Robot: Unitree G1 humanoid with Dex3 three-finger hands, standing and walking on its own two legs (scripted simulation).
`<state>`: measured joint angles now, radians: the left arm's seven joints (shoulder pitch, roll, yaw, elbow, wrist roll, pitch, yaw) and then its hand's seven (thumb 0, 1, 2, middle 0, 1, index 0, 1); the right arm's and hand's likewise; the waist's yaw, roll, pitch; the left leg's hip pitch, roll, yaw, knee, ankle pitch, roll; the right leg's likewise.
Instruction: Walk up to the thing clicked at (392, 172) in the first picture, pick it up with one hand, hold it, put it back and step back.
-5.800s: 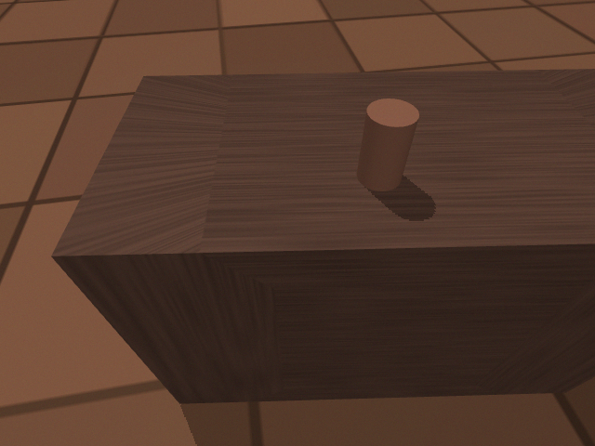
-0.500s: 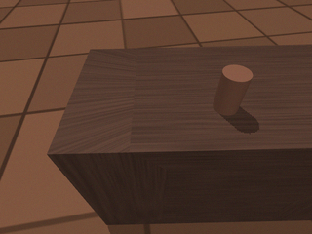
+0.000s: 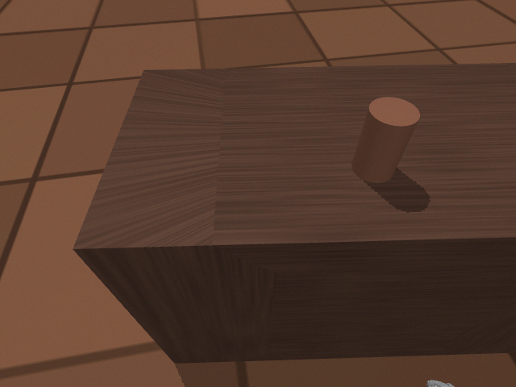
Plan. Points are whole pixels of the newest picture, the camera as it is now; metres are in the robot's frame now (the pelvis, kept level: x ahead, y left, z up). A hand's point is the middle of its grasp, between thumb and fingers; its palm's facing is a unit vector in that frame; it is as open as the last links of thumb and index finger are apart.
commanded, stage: rise first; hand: right
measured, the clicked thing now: (382, 141) +0.52 -0.22 +0.09
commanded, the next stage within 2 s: go down in 1.84 s
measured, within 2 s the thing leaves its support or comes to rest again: neither
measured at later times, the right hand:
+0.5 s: hand (446, 341) +0.20 -0.26 -0.03, palm faces +0.30 +0.88 -0.37, open 16.7 cm
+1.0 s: hand (500, 316) +0.19 -0.27 +0.10, palm faces +0.38 +0.83 -0.41, open 17.7 cm
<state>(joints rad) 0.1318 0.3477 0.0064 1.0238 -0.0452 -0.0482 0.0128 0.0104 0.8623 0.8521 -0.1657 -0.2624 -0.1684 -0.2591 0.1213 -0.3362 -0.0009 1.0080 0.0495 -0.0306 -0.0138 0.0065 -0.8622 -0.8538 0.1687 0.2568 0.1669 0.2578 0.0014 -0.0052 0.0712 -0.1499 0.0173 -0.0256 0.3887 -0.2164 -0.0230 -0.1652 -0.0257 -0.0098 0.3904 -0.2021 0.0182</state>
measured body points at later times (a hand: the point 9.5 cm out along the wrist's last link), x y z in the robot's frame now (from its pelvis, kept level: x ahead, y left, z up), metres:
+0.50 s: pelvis +0.02 +0.00 +0.00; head +0.02 +0.02 +0.45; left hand +0.19 +0.26 -0.08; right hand +0.18 -0.31 +0.00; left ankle +0.00 +0.13 -0.74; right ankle +0.01 -0.13 -0.74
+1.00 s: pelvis +0.01 +0.01 +0.00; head +0.00 +0.02 +0.45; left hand +0.18 +0.26 -0.09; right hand +0.17 -0.31 +0.12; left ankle +0.00 +0.13 -0.74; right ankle +0.01 -0.13 -0.74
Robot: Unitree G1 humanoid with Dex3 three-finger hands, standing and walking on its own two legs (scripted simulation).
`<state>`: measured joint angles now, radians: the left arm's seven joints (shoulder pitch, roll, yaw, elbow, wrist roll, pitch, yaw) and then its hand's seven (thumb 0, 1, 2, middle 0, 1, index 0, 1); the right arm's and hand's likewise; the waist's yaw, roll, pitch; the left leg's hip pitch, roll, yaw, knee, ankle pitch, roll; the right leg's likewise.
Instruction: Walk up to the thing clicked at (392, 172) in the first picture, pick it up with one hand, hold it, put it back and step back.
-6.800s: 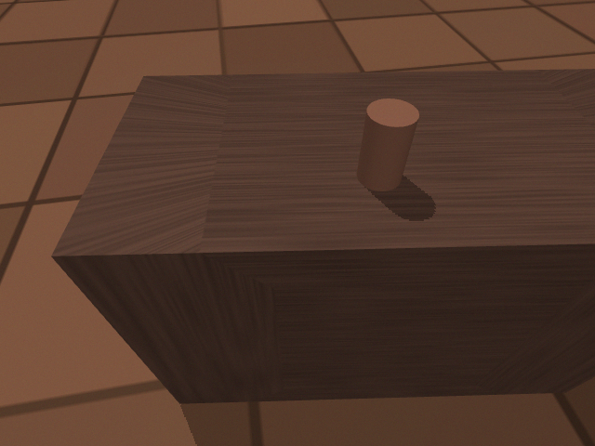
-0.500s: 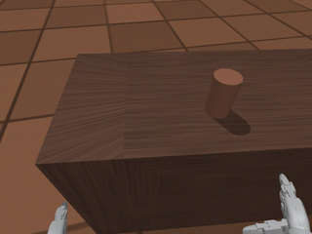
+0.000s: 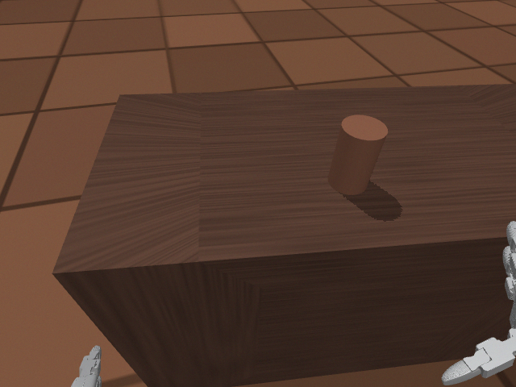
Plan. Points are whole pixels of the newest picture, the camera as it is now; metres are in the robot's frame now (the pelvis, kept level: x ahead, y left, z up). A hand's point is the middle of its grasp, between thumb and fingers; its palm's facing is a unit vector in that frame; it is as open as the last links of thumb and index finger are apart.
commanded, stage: rise first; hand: right
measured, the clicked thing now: (355, 156) +0.52 -0.21 +0.09
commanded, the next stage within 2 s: go down in 0.84 s
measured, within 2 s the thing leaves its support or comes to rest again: neither
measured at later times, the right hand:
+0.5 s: hand out of the picture +0.18 -0.27 +0.16, palm faces +0.43 +0.80 -0.43, open 17.7 cm
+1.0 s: hand out of the picture +0.17 -0.28 +0.19, palm faces +0.47 +0.76 -0.45, open 17.5 cm
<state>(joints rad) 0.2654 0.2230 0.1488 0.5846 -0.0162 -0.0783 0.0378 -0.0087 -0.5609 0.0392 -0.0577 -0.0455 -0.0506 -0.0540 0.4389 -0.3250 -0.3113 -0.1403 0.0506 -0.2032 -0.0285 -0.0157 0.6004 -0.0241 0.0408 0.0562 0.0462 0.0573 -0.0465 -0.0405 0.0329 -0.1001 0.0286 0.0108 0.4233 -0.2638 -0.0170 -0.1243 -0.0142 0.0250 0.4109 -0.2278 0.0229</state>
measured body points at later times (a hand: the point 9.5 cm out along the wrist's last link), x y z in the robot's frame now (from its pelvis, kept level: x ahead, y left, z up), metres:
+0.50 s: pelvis -0.02 +0.00 +0.00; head -0.03 +0.02 +0.45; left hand +0.14 +0.26 -0.08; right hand +0.15 -0.31 +0.19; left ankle -0.02 +0.13 -0.74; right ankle +0.00 -0.14 -0.74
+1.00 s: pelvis -0.02 +0.00 +0.00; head -0.03 +0.02 +0.45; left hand +0.15 +0.26 -0.09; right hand +0.14 -0.31 +0.21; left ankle -0.02 +0.13 -0.74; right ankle +0.00 -0.14 -0.74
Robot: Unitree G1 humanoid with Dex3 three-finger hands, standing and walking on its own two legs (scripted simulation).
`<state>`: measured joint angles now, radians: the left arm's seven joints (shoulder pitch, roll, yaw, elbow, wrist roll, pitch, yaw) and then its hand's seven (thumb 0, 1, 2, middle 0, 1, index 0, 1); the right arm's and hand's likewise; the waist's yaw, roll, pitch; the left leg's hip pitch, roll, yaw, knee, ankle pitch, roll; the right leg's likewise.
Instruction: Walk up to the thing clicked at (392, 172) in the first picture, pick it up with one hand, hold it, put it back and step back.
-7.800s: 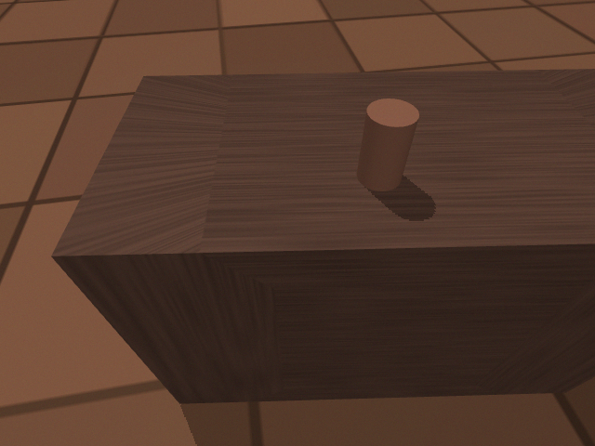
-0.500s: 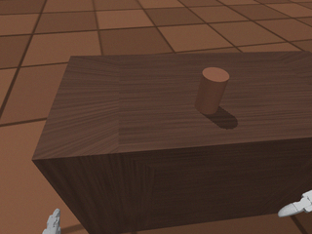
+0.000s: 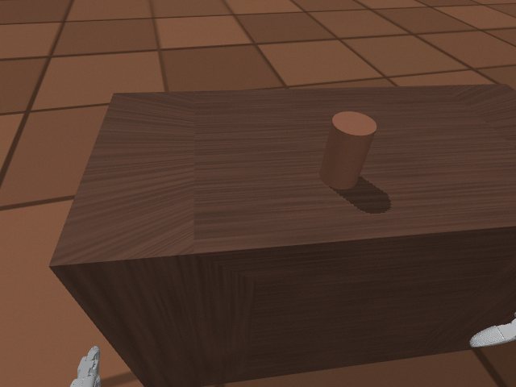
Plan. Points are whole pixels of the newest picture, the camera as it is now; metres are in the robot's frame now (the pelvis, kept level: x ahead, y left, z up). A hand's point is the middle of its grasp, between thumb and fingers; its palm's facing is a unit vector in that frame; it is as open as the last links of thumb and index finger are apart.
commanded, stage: go down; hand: right
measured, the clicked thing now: (345, 151) +0.53 -0.21 +0.09
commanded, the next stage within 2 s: none
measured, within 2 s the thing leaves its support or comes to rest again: neither
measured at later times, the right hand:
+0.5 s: hand (509, 203) +0.29 -0.33 +0.19, palm faces +0.32 +0.91 -0.28, open 17.5 cm
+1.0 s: hand (507, 184) +0.32 -0.35 +0.19, palm faces +0.23 +0.96 -0.16, open 17.5 cm
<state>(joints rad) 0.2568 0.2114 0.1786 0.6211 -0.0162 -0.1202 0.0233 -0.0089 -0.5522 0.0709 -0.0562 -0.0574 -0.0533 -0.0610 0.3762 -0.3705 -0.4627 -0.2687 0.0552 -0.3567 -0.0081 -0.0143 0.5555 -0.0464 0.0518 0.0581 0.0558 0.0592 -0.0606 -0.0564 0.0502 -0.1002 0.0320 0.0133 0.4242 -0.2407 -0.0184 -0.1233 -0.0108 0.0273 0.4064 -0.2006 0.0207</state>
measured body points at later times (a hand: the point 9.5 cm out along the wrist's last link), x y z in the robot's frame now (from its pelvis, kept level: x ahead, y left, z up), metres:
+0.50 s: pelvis +0.00 +0.00 +0.00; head -0.02 +0.01 +0.45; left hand +0.16 +0.25 -0.08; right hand +0.26 -0.37 +0.21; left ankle +0.00 +0.13 -0.74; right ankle +0.02 -0.13 -0.74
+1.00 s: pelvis +0.01 -0.01 +0.00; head +0.00 +0.00 +0.45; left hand +0.17 +0.25 -0.08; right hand +0.30 -0.40 +0.20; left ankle +0.00 +0.13 -0.74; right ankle +0.02 -0.13 -0.74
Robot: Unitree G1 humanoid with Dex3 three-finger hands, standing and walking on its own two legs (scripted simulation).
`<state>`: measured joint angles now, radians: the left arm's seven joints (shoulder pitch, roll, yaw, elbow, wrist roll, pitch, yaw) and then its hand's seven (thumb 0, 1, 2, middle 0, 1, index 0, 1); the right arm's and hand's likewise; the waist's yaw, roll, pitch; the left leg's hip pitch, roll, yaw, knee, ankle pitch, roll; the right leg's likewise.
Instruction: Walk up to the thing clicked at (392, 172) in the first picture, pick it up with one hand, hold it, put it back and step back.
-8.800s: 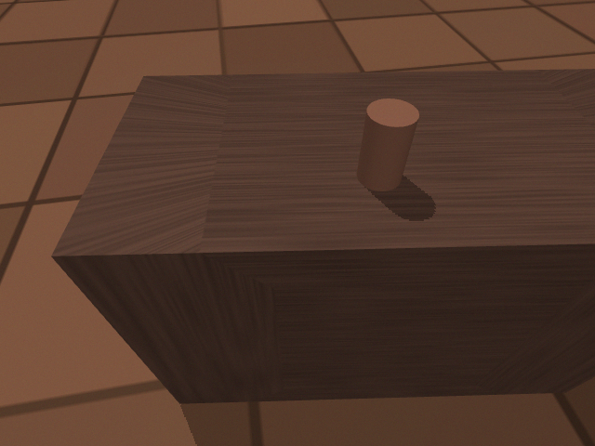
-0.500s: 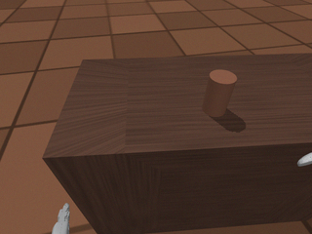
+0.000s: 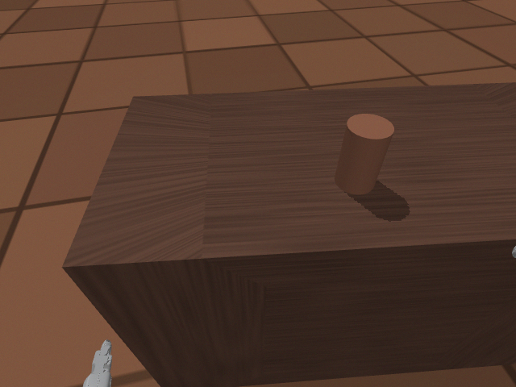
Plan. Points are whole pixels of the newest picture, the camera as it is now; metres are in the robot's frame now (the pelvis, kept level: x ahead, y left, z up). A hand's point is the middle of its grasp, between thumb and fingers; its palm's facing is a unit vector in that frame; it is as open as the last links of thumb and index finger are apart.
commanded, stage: go down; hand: right
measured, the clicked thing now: (361, 155) +0.52 -0.20 +0.09
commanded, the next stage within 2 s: approach in 1.94 s
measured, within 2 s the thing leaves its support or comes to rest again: neither
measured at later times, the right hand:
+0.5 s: hand out of the picture +0.36 -0.37 +0.21, palm faces +0.18 +0.98 +0.01, open 17.7 cm
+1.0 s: hand out of the picture +0.39 -0.38 +0.21, palm faces +0.18 +0.98 +0.02, open 17.7 cm
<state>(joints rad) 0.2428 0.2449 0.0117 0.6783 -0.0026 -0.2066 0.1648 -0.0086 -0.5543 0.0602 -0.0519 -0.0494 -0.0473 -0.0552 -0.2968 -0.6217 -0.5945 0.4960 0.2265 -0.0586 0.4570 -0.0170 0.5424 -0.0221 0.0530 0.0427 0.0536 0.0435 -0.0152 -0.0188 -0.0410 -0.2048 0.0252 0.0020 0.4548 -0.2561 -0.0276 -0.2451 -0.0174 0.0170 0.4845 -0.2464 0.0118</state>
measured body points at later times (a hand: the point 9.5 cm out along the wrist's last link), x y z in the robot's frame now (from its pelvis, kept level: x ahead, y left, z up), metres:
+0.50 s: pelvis +0.00 +0.00 +0.00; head +0.01 +0.00 +0.45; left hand +0.14 +0.26 -0.08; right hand +0.34 -0.42 +0.21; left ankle -0.01 +0.14 -0.74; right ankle +0.01 -0.13 -0.74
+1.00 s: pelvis +0.01 -0.01 -0.01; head +0.04 -0.02 +0.44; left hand +0.15 +0.26 -0.08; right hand +0.37 -0.43 +0.21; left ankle -0.01 +0.14 -0.74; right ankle +0.01 -0.13 -0.74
